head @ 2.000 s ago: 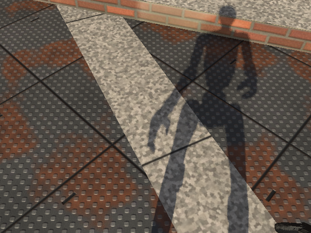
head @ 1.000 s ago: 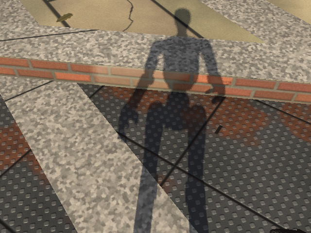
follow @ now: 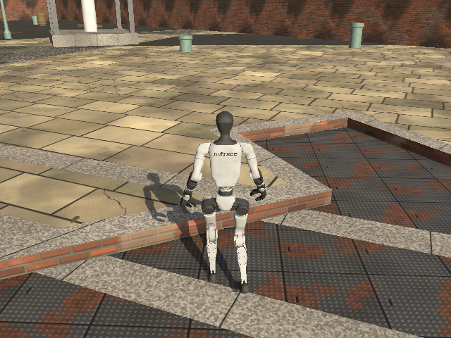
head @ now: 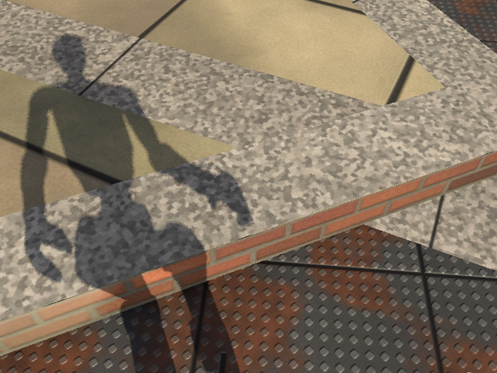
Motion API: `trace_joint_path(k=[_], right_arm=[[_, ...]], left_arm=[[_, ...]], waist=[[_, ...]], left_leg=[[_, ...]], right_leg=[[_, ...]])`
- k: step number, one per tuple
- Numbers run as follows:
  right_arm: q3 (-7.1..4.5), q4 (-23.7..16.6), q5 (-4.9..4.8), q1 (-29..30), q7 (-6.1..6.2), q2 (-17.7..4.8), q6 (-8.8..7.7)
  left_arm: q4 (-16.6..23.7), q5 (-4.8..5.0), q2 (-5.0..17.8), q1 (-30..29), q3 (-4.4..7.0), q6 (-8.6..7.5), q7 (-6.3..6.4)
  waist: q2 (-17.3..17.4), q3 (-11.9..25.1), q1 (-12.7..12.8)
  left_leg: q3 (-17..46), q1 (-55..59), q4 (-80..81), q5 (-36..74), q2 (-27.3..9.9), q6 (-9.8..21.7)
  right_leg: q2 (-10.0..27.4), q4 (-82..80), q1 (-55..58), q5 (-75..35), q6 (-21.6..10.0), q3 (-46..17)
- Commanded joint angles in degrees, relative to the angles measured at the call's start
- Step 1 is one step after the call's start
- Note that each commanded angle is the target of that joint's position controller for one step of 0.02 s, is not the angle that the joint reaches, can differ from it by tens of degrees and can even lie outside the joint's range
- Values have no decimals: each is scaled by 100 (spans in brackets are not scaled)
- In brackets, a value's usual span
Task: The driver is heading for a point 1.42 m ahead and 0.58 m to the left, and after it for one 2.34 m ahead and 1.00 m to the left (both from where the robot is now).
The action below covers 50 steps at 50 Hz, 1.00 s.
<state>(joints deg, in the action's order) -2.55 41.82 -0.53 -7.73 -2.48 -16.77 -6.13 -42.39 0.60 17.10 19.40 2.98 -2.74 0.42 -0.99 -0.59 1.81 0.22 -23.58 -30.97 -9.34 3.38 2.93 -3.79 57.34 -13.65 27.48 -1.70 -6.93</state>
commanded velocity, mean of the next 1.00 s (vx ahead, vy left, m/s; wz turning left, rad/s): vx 0.50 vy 0.00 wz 0.49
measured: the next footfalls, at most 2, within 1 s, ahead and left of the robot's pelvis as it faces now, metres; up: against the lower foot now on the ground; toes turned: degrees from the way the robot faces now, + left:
right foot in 0.40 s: +0.40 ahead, -0.10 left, +0.00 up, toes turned +17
left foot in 0.90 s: +0.52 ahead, +0.22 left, +0.00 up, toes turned +31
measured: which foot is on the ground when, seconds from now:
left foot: down 0.00-0.42, up 0.44-0.88, down 0.90-1.00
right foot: up 0.00-0.38, down 0.40-0.90, up 0.92-1.00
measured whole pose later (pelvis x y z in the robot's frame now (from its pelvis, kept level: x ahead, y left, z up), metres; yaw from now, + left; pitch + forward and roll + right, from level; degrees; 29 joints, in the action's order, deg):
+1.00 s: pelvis +0.48 +0.12 +0.00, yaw +34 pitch +1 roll -1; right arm -2.9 36.5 -0.4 -11.3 -1.4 -16.8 -1.0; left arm -43.6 0.8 16.9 13.7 2.1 -5.4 -0.7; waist -0.7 -2.0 0.4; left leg -0.2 -22.3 -34.2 -13.4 4.5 5.8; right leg 2.2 76.4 -24.0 25.1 1.8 -0.7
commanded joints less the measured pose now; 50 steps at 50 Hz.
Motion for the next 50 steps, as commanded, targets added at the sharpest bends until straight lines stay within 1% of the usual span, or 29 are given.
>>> trace_joint_path(k=[1,3,5,8,11,16,18,19,20,21,22,23,24,25,26,27,29,32,37,38,41,43,44,45,46,47,48,49,50], right_arm=[[-231,-168,-9,-891,29,-802,95],[-174,-221,57,-785,81,-668,124],[-175,-198,5,-842,137,-674,136],[-251,-119,-55,-1010,256,-900,160],[-278,-27,-87,-1255,336,-952,226],[-299,90,-132,-1618,398,-930,335],[-328,57,-125,-1490,402,-946,364],[-308,24,-120,-1388,394,-860,366],[-240,-51,-76,-1304,367,-661,345],[-125,-205,74,-1335,356,-314,301],[-41,-346,-131,-2108,350,-132,247],[-157,-159,-212,-1987,373,-722,276],[-230,-217,-152,-1385,365,-956,308],[-234,-255,-82,-1118,370,-873,334],[-234,-321,-30,-947,353,-769,344],[-226,-359,-58,-948,318,-648,369],[-166,-443,-88,-845,283,-398,415],[-126,-656,-22,-501,238,-305,417],[-57,-885,-51,294,64,-231,334],[-13,-837,-32,179,64,-127,391],[-100,-1085,12,443,41,-374,510],[-234,-1049,61,-92,30,-601,569],[-370,-817,67,-969,52,-791,576],[-532,-572,7,-1790,158,-1175,613],[-582,-684,25,-1558,233,-1970,565],[-504,-768,44,-1959,162,-1489,502],[-437,-611,33,-1849,131,-1208,452],[-355,-550,-23,-1638,123,-929,464],[-261,-669,13,-1229,127,-753,465]], left_arm=[[715,-37,779,-661,130,-292,-27],[771,-159,617,-690,137,-354,-47],[776,-175,476,-673,109,-347,-53],[878,-166,299,-1146,34,-319,-34],[957,-112,204,-1752,-12,-355,-78],[1082,-11,382,-2322,55,-462,-160],[1033,6,522,-2095,128,-508,-136],[924,-9,623,-1696,195,-520,-94],[824,-73,815,-1074,282,-535,-38],[738,-133,1164,-123,369,-499,23],[525,-143,1419,131,441,-394,-33],[597,-73,872,-58,338,-366,-61],[637,-54,592,-304,264,-353,-38],[622,-100,509,-544,217,-347,-44],[556,-129,383,-688,181,-340,-52],[508,-166,359,-761,164,-352,-49],[418,-126,390,-800,184,-403,-48],[264,-94,636,-774,262,-421,-23],[88,-57,884,-652,304,-345,13],[101,-29,876,-687,286,-293,5],[62,108,1079,-585,323,-224,4],[65,197,1248,-606,364,-168,24],[93,217,1158,-700,324,-143,38],[162,70,891,-595,219,-179,44],[440,-253,-16,55,-75,-291,-49],[387,-80,542,-237,-27,-422,-138],[477,142,712,-657,44,-456,-174],[494,86,556,-824,-7,-466,-155],[517,-32,509,-974,-19,-448,-121]], waist=[[355,172,-568],[454,119,-317],[647,214,-233],[592,110,-321],[618,30,-516],[694,-12,-620],[833,26,-423],[806,169,-187],[683,669,128],[-86,1554,450],[-1985,2030,51],[-1170,1408,139],[-632,708,246],[-255,365,145],[-264,119,47],[-434,49,-70],[-498,10,-120],[-348,-40,-119],[-203,-142,126],[-370,24,83],[-384,52,-7],[-504,379,-394],[-367,752,-861],[221,996,-1197],[1992,1344,-339],[1087,2367,-973],[598,1388,-925],[235,771,-742],[48,354,-536]], left_leg=[[3156,2640,1650,-922,-1813,1191],[2602,2109,1797,117,-1441,1119],[2272,1919,1863,714,-1295,1164],[1896,1534,1930,1150,-1152,1134],[1719,1233,1867,972,-965,928],[2221,1465,1453,500,-1088,748],[2443,1562,1142,683,-1141,645],[2382,1464,778,989,-989,524],[2133,1139,-76,1136,-708,351],[1594,297,-1686,-171,-268,129],[1002,-1480,-3116,-2536,191,-95],[1068,-2028,-3819,-2250,-325,-180],[922,-2113,-3930,-1701,-475,-230],[776,-1918,-3864,-1337,-645,-296],[734,-1844,-3698,-1131,-770,-331],[691,-1635,-3614,-994,-897,-341],[532,-1573,-3478,-819,-968,-385],[476,-1758,-2873,-311,-1048,-502],[127,-1273,-1275,990,-904,-381],[-118,-862,-1423,878,-772,-366],[-343,-496,-1084,241,-516,-84],[-578,249,-721,-279,-160,203],[-629,1390,-104,228,50,426],[88,2971,140,848,-264,658],[3153,4491,201,2213,-1951,1664],[4474,4705,1052,534,-2392,2207],[3855,4169,1281,-481,-2161,1961],[3403,3395,1374,-982,-1926,1714],[3111,2605,1481,-828,-1751,1568]], right_leg=[[539,1166,-3018,-529,39,62],[742,462,-2554,-965,113,98],[726,-65,-2332,-1001,262,223],[606,-1089,-2176,-1616,476,347],[419,-2116,-1741,-2633,567,329],[222,-2969,-1183,-2800,482,157],[251,-3175,-751,-2483,332,155],[286,-3440,-141,-2487,177,229],[652,-3409,949,-2423,-72,22],[1696,-3221,2503,-2377,-430,-994],[2774,-3753,3695,-1151,-1245,-3405],[2693,-3962,3202,-92,-1126,-3455],[2419,-4067,2494,-399,-919,-2530],[2174,-4198,1870,-1209,-838,-1865],[1999,-4325,1447,-1818,-852,-1414],[1872,-4463,1114,-2138,-821,-1022],[1800,-4683,840,-2655,-893,-484],[1872,-4844,837,-3333,-1014,70],[1674,-4841,923,-3611,-769,1020],[1684,-4692,928,-3901,-736,1202],[1773,-3994,1233,-5466,-534,1439],[1806,-2849,1390,-6902,-408,1575],[1646,-1731,1010,-6729,-256,1712],[1367,-41,-429,-4665,32,1713],[318,2198,-2823,744,417,1318],[318,2980,-3364,586,399,55],[538,2965,-3937,20,332,186],[714,2793,-4017,-393,316,320],[833,2634,-3830,-662,356,334]])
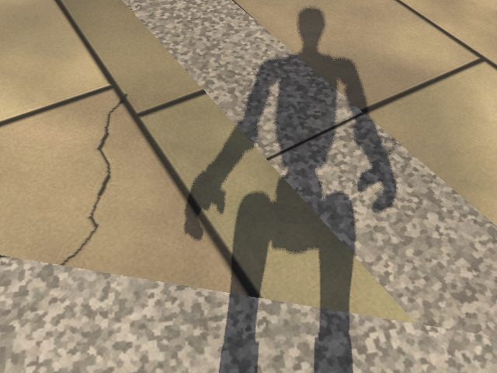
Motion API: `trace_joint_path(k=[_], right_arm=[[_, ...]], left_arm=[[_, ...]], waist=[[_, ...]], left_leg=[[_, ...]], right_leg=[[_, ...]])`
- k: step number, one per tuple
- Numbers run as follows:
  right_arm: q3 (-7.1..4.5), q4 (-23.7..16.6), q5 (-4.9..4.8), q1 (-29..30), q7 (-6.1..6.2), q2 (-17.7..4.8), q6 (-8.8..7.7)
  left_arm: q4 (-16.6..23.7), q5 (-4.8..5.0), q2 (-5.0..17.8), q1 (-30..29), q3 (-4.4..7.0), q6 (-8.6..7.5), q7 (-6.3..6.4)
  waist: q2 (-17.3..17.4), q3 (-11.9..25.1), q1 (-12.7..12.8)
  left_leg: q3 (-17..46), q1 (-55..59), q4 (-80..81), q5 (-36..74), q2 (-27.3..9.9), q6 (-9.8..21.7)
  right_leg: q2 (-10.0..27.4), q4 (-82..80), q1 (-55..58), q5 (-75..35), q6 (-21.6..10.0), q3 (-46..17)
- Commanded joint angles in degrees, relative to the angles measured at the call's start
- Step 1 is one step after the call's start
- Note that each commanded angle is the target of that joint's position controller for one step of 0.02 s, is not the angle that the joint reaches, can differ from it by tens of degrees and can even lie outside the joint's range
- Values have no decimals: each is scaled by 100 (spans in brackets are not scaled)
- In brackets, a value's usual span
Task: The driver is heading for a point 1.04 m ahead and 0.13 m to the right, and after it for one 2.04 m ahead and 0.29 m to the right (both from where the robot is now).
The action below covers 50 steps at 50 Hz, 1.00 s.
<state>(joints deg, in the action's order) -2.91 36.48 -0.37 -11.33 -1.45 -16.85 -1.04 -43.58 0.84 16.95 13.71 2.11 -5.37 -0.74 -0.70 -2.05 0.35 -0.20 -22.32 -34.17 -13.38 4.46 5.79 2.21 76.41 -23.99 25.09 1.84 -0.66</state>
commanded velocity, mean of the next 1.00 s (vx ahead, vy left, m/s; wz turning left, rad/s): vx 0.50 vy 0.00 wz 0.15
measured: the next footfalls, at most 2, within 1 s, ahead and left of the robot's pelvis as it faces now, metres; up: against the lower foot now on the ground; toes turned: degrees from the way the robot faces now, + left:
right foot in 0.40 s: +0.43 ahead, -0.11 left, +0.16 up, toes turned +2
left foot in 0.98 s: +0.71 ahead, +0.17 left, +0.16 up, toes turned +8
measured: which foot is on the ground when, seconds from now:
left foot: down 0.00-0.42, up 0.44-0.96, down 0.98-1.00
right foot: up 0.00-0.38, down 0.40-0.98, up 1.00-1.00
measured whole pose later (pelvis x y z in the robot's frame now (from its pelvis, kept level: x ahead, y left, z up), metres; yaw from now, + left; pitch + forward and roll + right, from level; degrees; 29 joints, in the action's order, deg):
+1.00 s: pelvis +0.57 +0.04 +0.16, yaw +6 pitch +3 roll +0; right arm -0.9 39.7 -0.5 0.6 -3.0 -12.9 -5.4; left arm -55.0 0.6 13.9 27.9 1.8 -3.1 0.2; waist 0.0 -0.8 5.1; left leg -2.5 -27.5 -28.1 -2.2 -0.4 3.5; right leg 2.7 25.0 2.7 27.2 0.4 3.3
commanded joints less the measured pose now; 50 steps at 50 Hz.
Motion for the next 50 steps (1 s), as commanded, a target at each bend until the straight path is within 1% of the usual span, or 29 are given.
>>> trace_joint_path(k=[1,3,4,7,9,12,13,14,16,19,20,21,22,23,24,25,26,27,29,30,32,33,36,40,44,46,48,49,50], right_arm=[[-158,-236,89,-587,49,-646,-57],[-128,-228,109,-455,143,-627,-65],[-105,-10,133,-844,180,-588,-31],[64,686,32,-1756,170,-260,83],[171,1066,37,-2133,158,-99,132],[308,1287,41,-1958,243,100,235],[266,1197,18,-1729,335,-63,231],[197,1313,-58,-1929,392,-229,191],[145,1386,-276,-1619,412,-432,78],[20,1664,-2,-1791,425,-929,71],[-12,1644,119,-1670,468,-886,35],[94,1461,69,-2245,305,-24,-116],[124,1670,271,-2136,1,189,-246],[9,1412,105,-1636,-224,103,-357],[113,880,-39,-625,-261,234,-344],[213,434,-68,79,-249,413,-285],[238,376,9,-81,-187,418,-174],[293,430,-82,-477,-174,518,-151],[415,393,-149,-720,-70,719,-113],[403,371,-160,-726,4,551,-94],[369,183,27,-165,43,323,-106],[304,131,95,47,34,162,-173],[278,100,14,636,-2,175,-243],[258,-36,-136,1558,-88,310,-304],[194,-162,-139,1974,-202,227,-354],[125,-167,-120,1827,-241,50,-448],[-66,92,-59,833,-182,-334,-517],[-219,357,-28,-199,-96,-680,-521],[-361,530,143,-1249,10,-1210,-488]], left_arm=[[684,-88,557,-346,102,-124,1],[733,-144,387,-190,80,-17,13],[627,-150,-2,-58,-23,67,17],[845,92,-492,-219,-255,173,26],[1230,98,-784,-945,-460,102,11],[2107,-98,-1037,-2103,-766,-53,-79],[2330,-239,-958,-2236,-819,-71,-70],[2536,-320,-954,-2444,-815,-73,-21],[2286,-136,-605,-1649,-652,-73,37],[1915,90,256,-187,-195,-16,17],[1623,-2,686,719,-40,25,-50],[1080,-272,1213,1502,108,44,-89],[830,-352,1015,1788,105,161,48],[699,-151,464,1149,-13,154,118],[457,-22,57,816,-115,147,94],[78,-129,-520,588,-252,88,13],[-111,-286,-860,342,-330,29,-45],[-282,-320,-1075,311,-362,-21,-121],[-576,-185,-809,269,-264,-31,-215],[-542,-168,-460,210,-182,-54,-227],[-587,-145,-283,362,-141,-93,-117],[-613,-159,-196,427,-160,-154,-44],[-746,-58,86,944,-81,-177,102],[-831,-50,272,1511,-3,-39,134],[-882,-3,383,1572,81,83,97],[-901,13,450,1467,117,137,98],[-879,18,670,1268,184,184,111],[-784,-24,594,1136,154,172,105],[-497,-103,183,1135,32,111,103]], waist=[[149,257,-136],[434,133,112],[848,270,13],[766,-124,-106],[477,-477,-259],[374,-541,-281],[270,-220,-179],[469,125,-200],[939,533,259],[1913,1375,1076],[1568,1849,1303],[-1808,2596,881],[-2753,3131,1039],[-1382,1979,700],[-576,741,473],[101,-204,161],[194,-150,-136],[129,-143,-338],[-111,-163,-594],[8,-263,-637],[-53,-47,-423],[-246,112,-377],[-205,347,-3],[-329,-73,515],[-409,-455,604],[-539,-415,387],[-642,207,-198],[-642,933,-663],[248,1980,-910]], left_leg=[[2909,1763,1959,25,-1715,1249],[2469,1112,2034,1093,-1511,1252],[2333,1154,1890,1637,-1527,1374],[2353,1560,1733,388,-1731,1160],[2344,1761,1701,-189,-1820,932],[1775,609,2005,-51,-1217,584],[1644,-176,2682,332,-1209,703],[1743,-403,3314,268,-1380,833],[1012,447,3389,2865,-1346,665],[736,2922,1052,9771,-1610,411],[872,2678,-258,9696,-1646,412],[849,714,-2529,5482,-500,222],[1502,-619,-5145,129,788,-25],[1804,-1647,-6843,-340,612,-44],[1243,-2262,-7145,-440,243,118],[910,-2569,-7001,-419,-154,331],[922,-2237,-7186,-176,-376,478],[1064,-2029,-7100,-32,-423,565],[1085,-2542,-6723,307,-366,493],[968,-2647,-5797,419,-432,344],[424,-2252,-4292,1032,-448,19],[342,-2161,-3886,1358,-601,-163],[-14,-2237,-2378,2010,-866,-390],[-113,-2393,-636,1841,-859,-503],[-133,-2021,270,1415,-777,-402],[-165,-1454,666,982,-596,-248],[-320,121,1062,962,-309,-53],[-80,1847,706,1128,-575,145],[1579,4034,475,1009,-1994,614]], right_leg=[[304,679,-2451,-666,53,-332],[260,994,-2386,-811,181,-160],[19,2695,-2791,-366,315,210],[144,5246,-5224,343,161,122],[202,5811,-6403,435,4,141],[307,3887,-5887,-491,-24,682],[381,2511,-4448,-1028,-8,816],[360,1863,-3268,-1354,-43,934],[244,348,-1663,-1223,-313,1171],[-596,-1299,-487,38,-718,974],[-243,-1804,516,-242,-1026,-247],[1065,-4017,2417,-360,-1968,-3304],[1855,-6133,3083,471,-2596,-6469],[2035,-6251,2030,1234,-2259,-6170],[1890,-5958,974,1863,-1882,-5107],[1625,-5634,-171,1670,-1584,-3644],[1365,-5494,-680,1059,-1257,-2669],[1053,-5357,-835,189,-1079,-1782],[904,-5749,-568,-429,-1031,-1001],[789,-6021,-503,-593,-1096,-626],[516,-6497,-304,-1351,-1163,66],[574,-6697,-10,-1885,-1270,-16],[676,-6826,1270,-2395,-1246,69],[1112,-7012,2459,-2363,-1266,-163],[1368,-6875,2899,-2490,-1284,-228],[1348,-6463,3051,-3641,-1208,-299],[1132,-5344,2920,-5255,-1011,-179],[883,-4238,2037,-5026,-846,-19],[348,-2245,206,-3037,-590,209]])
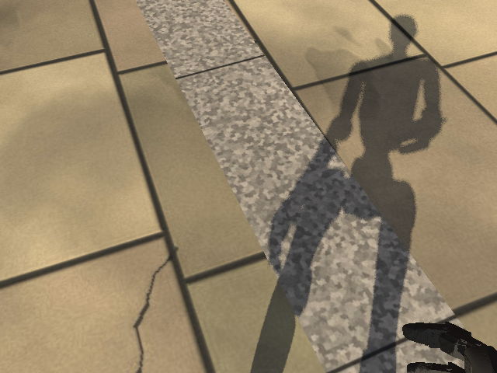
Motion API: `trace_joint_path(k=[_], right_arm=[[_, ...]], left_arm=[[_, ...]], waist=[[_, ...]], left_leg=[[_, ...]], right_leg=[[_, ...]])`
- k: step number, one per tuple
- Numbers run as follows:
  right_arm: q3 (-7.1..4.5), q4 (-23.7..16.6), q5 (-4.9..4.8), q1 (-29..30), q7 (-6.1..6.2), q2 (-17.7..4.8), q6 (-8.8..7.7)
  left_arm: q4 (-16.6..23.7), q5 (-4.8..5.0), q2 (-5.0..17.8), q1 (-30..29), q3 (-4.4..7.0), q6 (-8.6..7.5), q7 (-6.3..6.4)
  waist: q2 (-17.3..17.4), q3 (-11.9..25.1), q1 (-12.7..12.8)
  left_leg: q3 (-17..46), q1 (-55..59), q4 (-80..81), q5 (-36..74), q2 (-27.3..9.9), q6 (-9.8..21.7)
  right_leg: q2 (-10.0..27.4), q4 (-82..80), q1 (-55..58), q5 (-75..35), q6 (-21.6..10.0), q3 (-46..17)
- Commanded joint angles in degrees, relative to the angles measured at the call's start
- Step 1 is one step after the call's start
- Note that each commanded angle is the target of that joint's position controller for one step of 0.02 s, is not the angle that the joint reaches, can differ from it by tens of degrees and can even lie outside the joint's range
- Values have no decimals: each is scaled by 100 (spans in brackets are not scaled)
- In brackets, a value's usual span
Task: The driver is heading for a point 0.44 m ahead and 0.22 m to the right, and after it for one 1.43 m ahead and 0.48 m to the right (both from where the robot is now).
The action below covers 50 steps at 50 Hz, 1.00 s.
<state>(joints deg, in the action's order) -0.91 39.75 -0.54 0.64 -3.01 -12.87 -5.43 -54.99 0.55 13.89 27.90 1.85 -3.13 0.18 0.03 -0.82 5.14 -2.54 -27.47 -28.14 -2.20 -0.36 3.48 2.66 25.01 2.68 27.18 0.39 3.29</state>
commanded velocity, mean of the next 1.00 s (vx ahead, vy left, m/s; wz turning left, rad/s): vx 0.35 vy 0.00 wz -0.49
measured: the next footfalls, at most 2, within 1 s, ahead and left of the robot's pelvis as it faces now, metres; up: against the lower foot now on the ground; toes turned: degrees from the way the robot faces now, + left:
right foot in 0.50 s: +0.43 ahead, -0.16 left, +0.00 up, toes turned -19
left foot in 1.00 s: +0.65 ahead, -0.05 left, +0.00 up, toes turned -36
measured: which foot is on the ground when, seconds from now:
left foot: down 0.00-0.52, up 0.54-0.98, down 1.00-1.00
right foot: up 0.00-0.48, down 0.50-1.00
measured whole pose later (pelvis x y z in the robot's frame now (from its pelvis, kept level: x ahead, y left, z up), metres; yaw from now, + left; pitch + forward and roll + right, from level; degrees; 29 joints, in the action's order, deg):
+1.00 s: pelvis +0.48 -0.09 +0.00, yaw -32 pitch +3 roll +0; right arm -2.7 40.5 1.0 -5.2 0.4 -15.1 -3.1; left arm -38.7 0.3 16.7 12.3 4.5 1.1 2.0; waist 1.0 0.2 1.8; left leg 3.7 -24.9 -29.9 -4.6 0.9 -1.7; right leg -8.3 34.7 -15.5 20.7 -3.2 -10.8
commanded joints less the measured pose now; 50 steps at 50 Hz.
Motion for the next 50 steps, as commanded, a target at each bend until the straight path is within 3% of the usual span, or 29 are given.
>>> trace_joint_path(k=[1,2,3,5,6,7,10,14,17,20,22,23,24,25,26,27,28,29,30,31,32,35,38,41,45,47,48,49,50], right_arm=[[-540,179,175,-2508,174,-1629,-17],[-408,127,137,-2247,214,-1036,-10],[-334,121,67,-1898,249,-812,-23],[-253,181,90,-1422,217,-474,-93],[-251,222,149,-1366,218,-470,-130],[-256,266,138,-1328,199,-382,-161],[-339,371,144,-1243,247,-609,-176],[-422,446,169,-1327,321,-894,-155],[-491,562,89,-1671,369,-1097,-110],[-549,671,-12,-1873,399,-1186,51],[-597,669,-36,-1829,446,-1319,154],[-624,652,-59,-1788,470,-1406,205],[-642,622,-77,-1685,484,-1471,258],[-611,575,-84,-1613,502,-1420,266],[-430,392,170,-1800,495,-840,198],[-258,77,150,-2214,432,-439,13],[-365,32,-45,-1532,362,-966,-136],[-358,-101,-134,-1235,354,-1006,-191],[-373,-12,-22,-1215,418,-1003,-181],[-426,-27,104,-1203,469,-1096,-123],[-452,-44,136,-1239,471,-1103,-22],[-397,-76,162,-1326,514,-836,168],[-340,-178,184,-976,541,-715,240],[-308,-277,125,-510,486,-697,276],[-323,-346,90,-199,397,-782,254],[-359,-359,104,-275,350,-831,188],[-373,-330,108,-420,330,-811,144],[-387,-306,136,-574,326,-826,89],[-432,-360,258,-710,364,-1125,52]], left_arm=[[658,-19,-158,270,-137,-213,-7],[654,145,597,-186,81,-266,-16],[816,238,811,-683,178,-290,-12],[818,144,657,-1032,229,-235,54],[843,157,503,-791,226,-164,31],[814,162,391,-734,229,-87,6],[1058,182,289,-1094,238,67,-33],[1334,78,234,-1778,180,59,-178],[1584,73,186,-2444,119,21,-309],[1839,78,283,-2825,134,32,-373],[1942,64,488,-2734,232,71,-378],[1919,64,621,-2425,306,97,-369],[1783,79,841,-1764,432,114,-349],[1541,74,1208,-802,634,136,-261],[1451,32,1778,-390,756,187,-121],[1720,-39,2042,-747,736,83,-172],[1833,-57,1535,-783,611,48,-213],[1866,-51,1294,-1068,548,-4,-205],[1902,32,1132,-1380,510,-25,-210],[1951,66,990,-1610,481,-11,-176],[2012,-29,941,-1702,455,-8,-151],[1973,-72,1091,-1687,505,0,-67],[1919,10,1192,-1606,534,131,69],[1924,66,1164,-1576,528,297,178],[1929,-5,1065,-1524,483,399,212],[1941,-11,978,-1552,437,402,195],[1963,8,921,-1669,406,390,191],[1972,8,829,-1694,368,364,185],[2034,-117,576,-1521,286,306,174]], waist=[[1591,2655,-1097],[1040,2102,-1189],[849,1295,-1087],[367,562,-786],[700,545,-577],[622,392,-522],[455,-59,-397],[230,-296,-519],[95,-405,-800],[166,-406,-859],[392,-178,-679],[532,46,-470],[557,381,-84],[387,850,409],[-851,1250,231],[-1639,2191,-308],[-672,2270,101],[-457,1575,-14],[180,1037,-273],[175,794,-437],[62,708,-587],[-81,710,-728],[-292,866,-650],[-516,941,-474],[-700,852,-294],[-786,801,-323],[-816,746,-461],[-781,703,-590],[-256,993,-506]], left_leg=[[4103,5534,655,-952,-2568,1502],[3818,4902,916,-1359,-2334,1250],[2782,4059,1011,-993,-2124,972],[1569,2814,1397,-130,-1573,623],[1239,2465,1561,110,-1558,663],[907,2241,1619,562,-1430,637],[368,1784,1961,706,-1501,742],[-372,1731,2113,733,-1287,623],[-612,2275,2100,908,-1435,589],[-797,3122,1714,1708,-1630,460],[-976,3416,1089,3398,-1616,300],[-1028,3477,546,4232,-1600,229],[-1097,3332,-363,4589,-1499,129],[-1185,2618,-1712,3920,-1236,-91],[-1128,933,-3614,-6,-724,-385],[59,-1035,-5467,-3446,513,-690],[861,-1471,-5706,-3134,146,-621],[805,-1593,-5432,-2683,-69,-530],[749,-1444,-5002,-2358,-314,-553],[718,-1152,-4625,-2161,-463,-590],[740,-771,-4481,-2079,-519,-595],[631,-547,-3683,-1818,-393,-743],[607,-539,-2747,-1126,-186,-882],[689,-419,-1916,-480,-18,-920],[738,-271,-1150,-544,76,-849],[706,38,-706,-711,122,-694],[648,386,-162,-407,129,-559],[672,943,489,472,17,-377],[1373,1792,429,2200,-815,-51]], right_leg=[[-438,4399,-3995,464,-206,-586],[-82,5029,-4421,306,-216,-1099],[154,5052,-4568,-270,-232,-1015],[433,4658,-4250,-1016,-240,-950],[535,4623,-3957,-1279,-210,-957],[580,4601,-3882,-1310,-208,-929],[639,4361,-4301,-1541,-78,-909],[575,2720,-4230,-2749,-66,-678],[475,1821,-4242,-3025,-203,-328],[334,1365,-4393,-2645,-385,-120],[-29,1260,-3908,-2121,-583,194],[-248,1283,-3453,-1810,-707,339],[-482,1124,-2616,-1718,-868,418],[-636,717,-1127,-2036,-1085,230],[535,783,425,-3040,-1401,-1538],[1775,-216,1898,-2720,-2733,-4944],[1662,-499,1834,-3319,-2404,-4551],[1470,-361,1133,-4132,-2179,-3568],[1153,-316,259,-4640,-1939,-2871],[1006,-378,-437,-4913,-1819,-2452],[893,-469,-961,-5260,-1762,-2267],[657,-526,-1578,-5946,-1724,-1851],[406,-349,-1667,-5744,-1505,-1651],[305,-196,-1601,-4864,-1245,-1822],[442,130,-1347,-4191,-1182,-2243],[490,381,-1273,-4039,-1145,-2505],[398,543,-1302,-3854,-1040,-2553],[182,745,-1457,-3543,-849,-2517],[-198,1423,-1811,-2733,-563,-2168]])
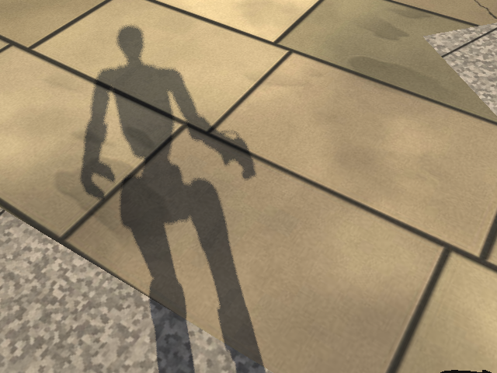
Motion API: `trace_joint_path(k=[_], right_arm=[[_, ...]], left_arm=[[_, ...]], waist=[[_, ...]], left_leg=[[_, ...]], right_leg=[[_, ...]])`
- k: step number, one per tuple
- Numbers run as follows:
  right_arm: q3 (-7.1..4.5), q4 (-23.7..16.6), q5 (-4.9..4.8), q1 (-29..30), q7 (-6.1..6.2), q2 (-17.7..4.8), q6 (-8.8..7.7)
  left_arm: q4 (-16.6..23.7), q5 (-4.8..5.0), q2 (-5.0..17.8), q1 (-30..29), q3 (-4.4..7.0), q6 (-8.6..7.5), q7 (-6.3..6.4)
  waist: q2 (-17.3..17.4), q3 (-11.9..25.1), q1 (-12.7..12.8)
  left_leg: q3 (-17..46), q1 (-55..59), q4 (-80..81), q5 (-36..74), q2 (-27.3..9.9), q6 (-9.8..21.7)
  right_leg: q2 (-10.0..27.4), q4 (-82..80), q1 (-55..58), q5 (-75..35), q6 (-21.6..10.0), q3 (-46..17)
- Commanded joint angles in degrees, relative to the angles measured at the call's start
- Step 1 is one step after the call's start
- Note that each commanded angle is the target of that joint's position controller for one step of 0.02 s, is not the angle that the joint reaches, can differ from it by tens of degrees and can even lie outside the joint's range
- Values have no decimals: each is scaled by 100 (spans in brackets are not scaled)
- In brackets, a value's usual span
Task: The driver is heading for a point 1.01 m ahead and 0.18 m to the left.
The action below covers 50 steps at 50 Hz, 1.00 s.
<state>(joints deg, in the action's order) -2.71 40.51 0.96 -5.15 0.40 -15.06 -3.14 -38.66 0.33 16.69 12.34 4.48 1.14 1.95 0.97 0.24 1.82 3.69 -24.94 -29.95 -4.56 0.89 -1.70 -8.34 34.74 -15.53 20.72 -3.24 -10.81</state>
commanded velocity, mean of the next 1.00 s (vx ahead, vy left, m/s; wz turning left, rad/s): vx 0.02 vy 0.00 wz -0.07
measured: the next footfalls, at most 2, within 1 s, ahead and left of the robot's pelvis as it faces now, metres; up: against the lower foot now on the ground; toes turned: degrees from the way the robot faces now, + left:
right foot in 0.30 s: +0.04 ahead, -0.14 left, +0.00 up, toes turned +2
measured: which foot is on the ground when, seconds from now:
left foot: down 0.00-1.00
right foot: down 0.00-0.00, up 0.02-0.28, down 0.30-1.00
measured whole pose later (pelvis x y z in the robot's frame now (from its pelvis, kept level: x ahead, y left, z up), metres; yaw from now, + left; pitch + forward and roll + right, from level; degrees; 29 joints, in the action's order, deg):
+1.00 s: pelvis +0.05 -0.02 +0.01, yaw -1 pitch -2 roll +0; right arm -3.2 57.0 0.1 -10.1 2.7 -12.4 0.8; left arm -53.2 -0.2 11.2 15.1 2.3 -1.0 1.5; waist 0.4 -2.2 -0.6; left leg 3.2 -15.0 -29.6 -13.1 -1.4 -2.7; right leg -1.3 29.8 -8.2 19.9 -0.5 -2.5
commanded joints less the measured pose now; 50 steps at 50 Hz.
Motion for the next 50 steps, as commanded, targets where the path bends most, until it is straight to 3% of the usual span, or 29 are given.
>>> trace_joint_path(k=[1,2,3,5,7,9,11,13,14,15,16,17,18,23,32,50], right_arm=[[-265,-468,240,-124,57,-1088,-115],[-168,-287,157,-435,52,-597,-65],[-120,-328,56,-418,22,-474,-46],[-144,-335,-19,-217,8,-595,44],[-134,-344,-13,138,9,-596,145],[-136,-301,1,114,11,-521,229],[-144,-218,-19,-86,19,-554,263],[-106,-160,-75,-159,15,-488,267],[-80,-88,-75,-336,3,-431,235],[-50,-72,-5,-374,-27,-374,186],[-40,-90,44,-490,-46,-259,150],[-37,-73,97,-225,-39,-314,137],[-53,-64,71,-147,-26,-319,138],[-80,157,-8,-362,66,-281,174],[-128,593,-50,-475,130,-298,243],[-155,1531,-90,-527,254,-311,354]], left_arm=[[317,-136,176,746,-10,-175,-6],[306,-112,492,736,32,-149,-12],[272,-46,832,444,129,-81,-6],[231,-21,744,94,160,91,25],[181,-1,383,144,64,163,-7],[127,-15,66,70,-41,127,-28],[55,-9,116,63,-18,97,-45],[-73,-43,132,193,-5,81,-70],[-30,-127,248,108,2,75,-77],[67,-200,474,44,27,72,-61],[-54,-187,634,-28,80,67,-79],[-21,-180,316,-131,12,19,-112],[-49,-213,158,-173,-47,-35,-117],[-229,-125,188,86,-59,-229,-70],[-497,-86,77,289,-86,-262,-55],[-1341,-51,12,484,-111,-262,-23]], waist=[[944,1039,210],[1442,1316,61],[943,1133,-132],[476,776,-151],[562,566,37],[871,599,-76],[983,734,-151],[895,683,-53],[727,644,-99],[350,578,-176],[-544,388,-444],[-608,202,-299],[-595,73,-301],[-427,-50,-276],[-153,0,-238],[-143,-143,-243]], left_leg=[[1881,2393,420,4499,-2015,1469],[2828,2394,642,3857,-2564,2112],[2612,2291,679,3058,-2263,2030],[1912,1893,761,2004,-1789,1601],[1213,1227,958,1312,-1307,1279],[808,1130,992,1082,-1004,1197],[852,1298,926,693,-1042,1261],[797,1090,866,-68,-960,1081],[772,815,875,-628,-892,811],[586,478,678,-1140,-736,524],[37,695,625,-1456,-274,257],[-92,1098,394,-1158,-199,73],[-91,1236,309,-931,-200,62],[-22,1289,193,-337,-250,182],[2,1492,132,221,-282,93],[-30,1629,289,276,-274,76]], right_leg=[[164,1442,-941,815,202,-163],[377,2087,-1275,1970,523,-19],[527,2667,-1362,1872,674,-16],[626,3004,-1535,1430,827,108],[778,2121,-968,1067,855,417],[777,1090,-456,817,850,761],[787,228,-75,162,785,832],[726,-940,517,-823,588,969],[872,-1037,821,-1103,453,786],[1326,-1004,988,-1380,251,340],[1400,-953,256,-468,-10,212],[1321,-1192,-282,282,-57,186],[1287,-1294,-500,499,28,205],[1158,-1081,-374,-429,216,345],[1061,-984,-139,-1099,190,455],[945,-1181,80,-1365,211,641]])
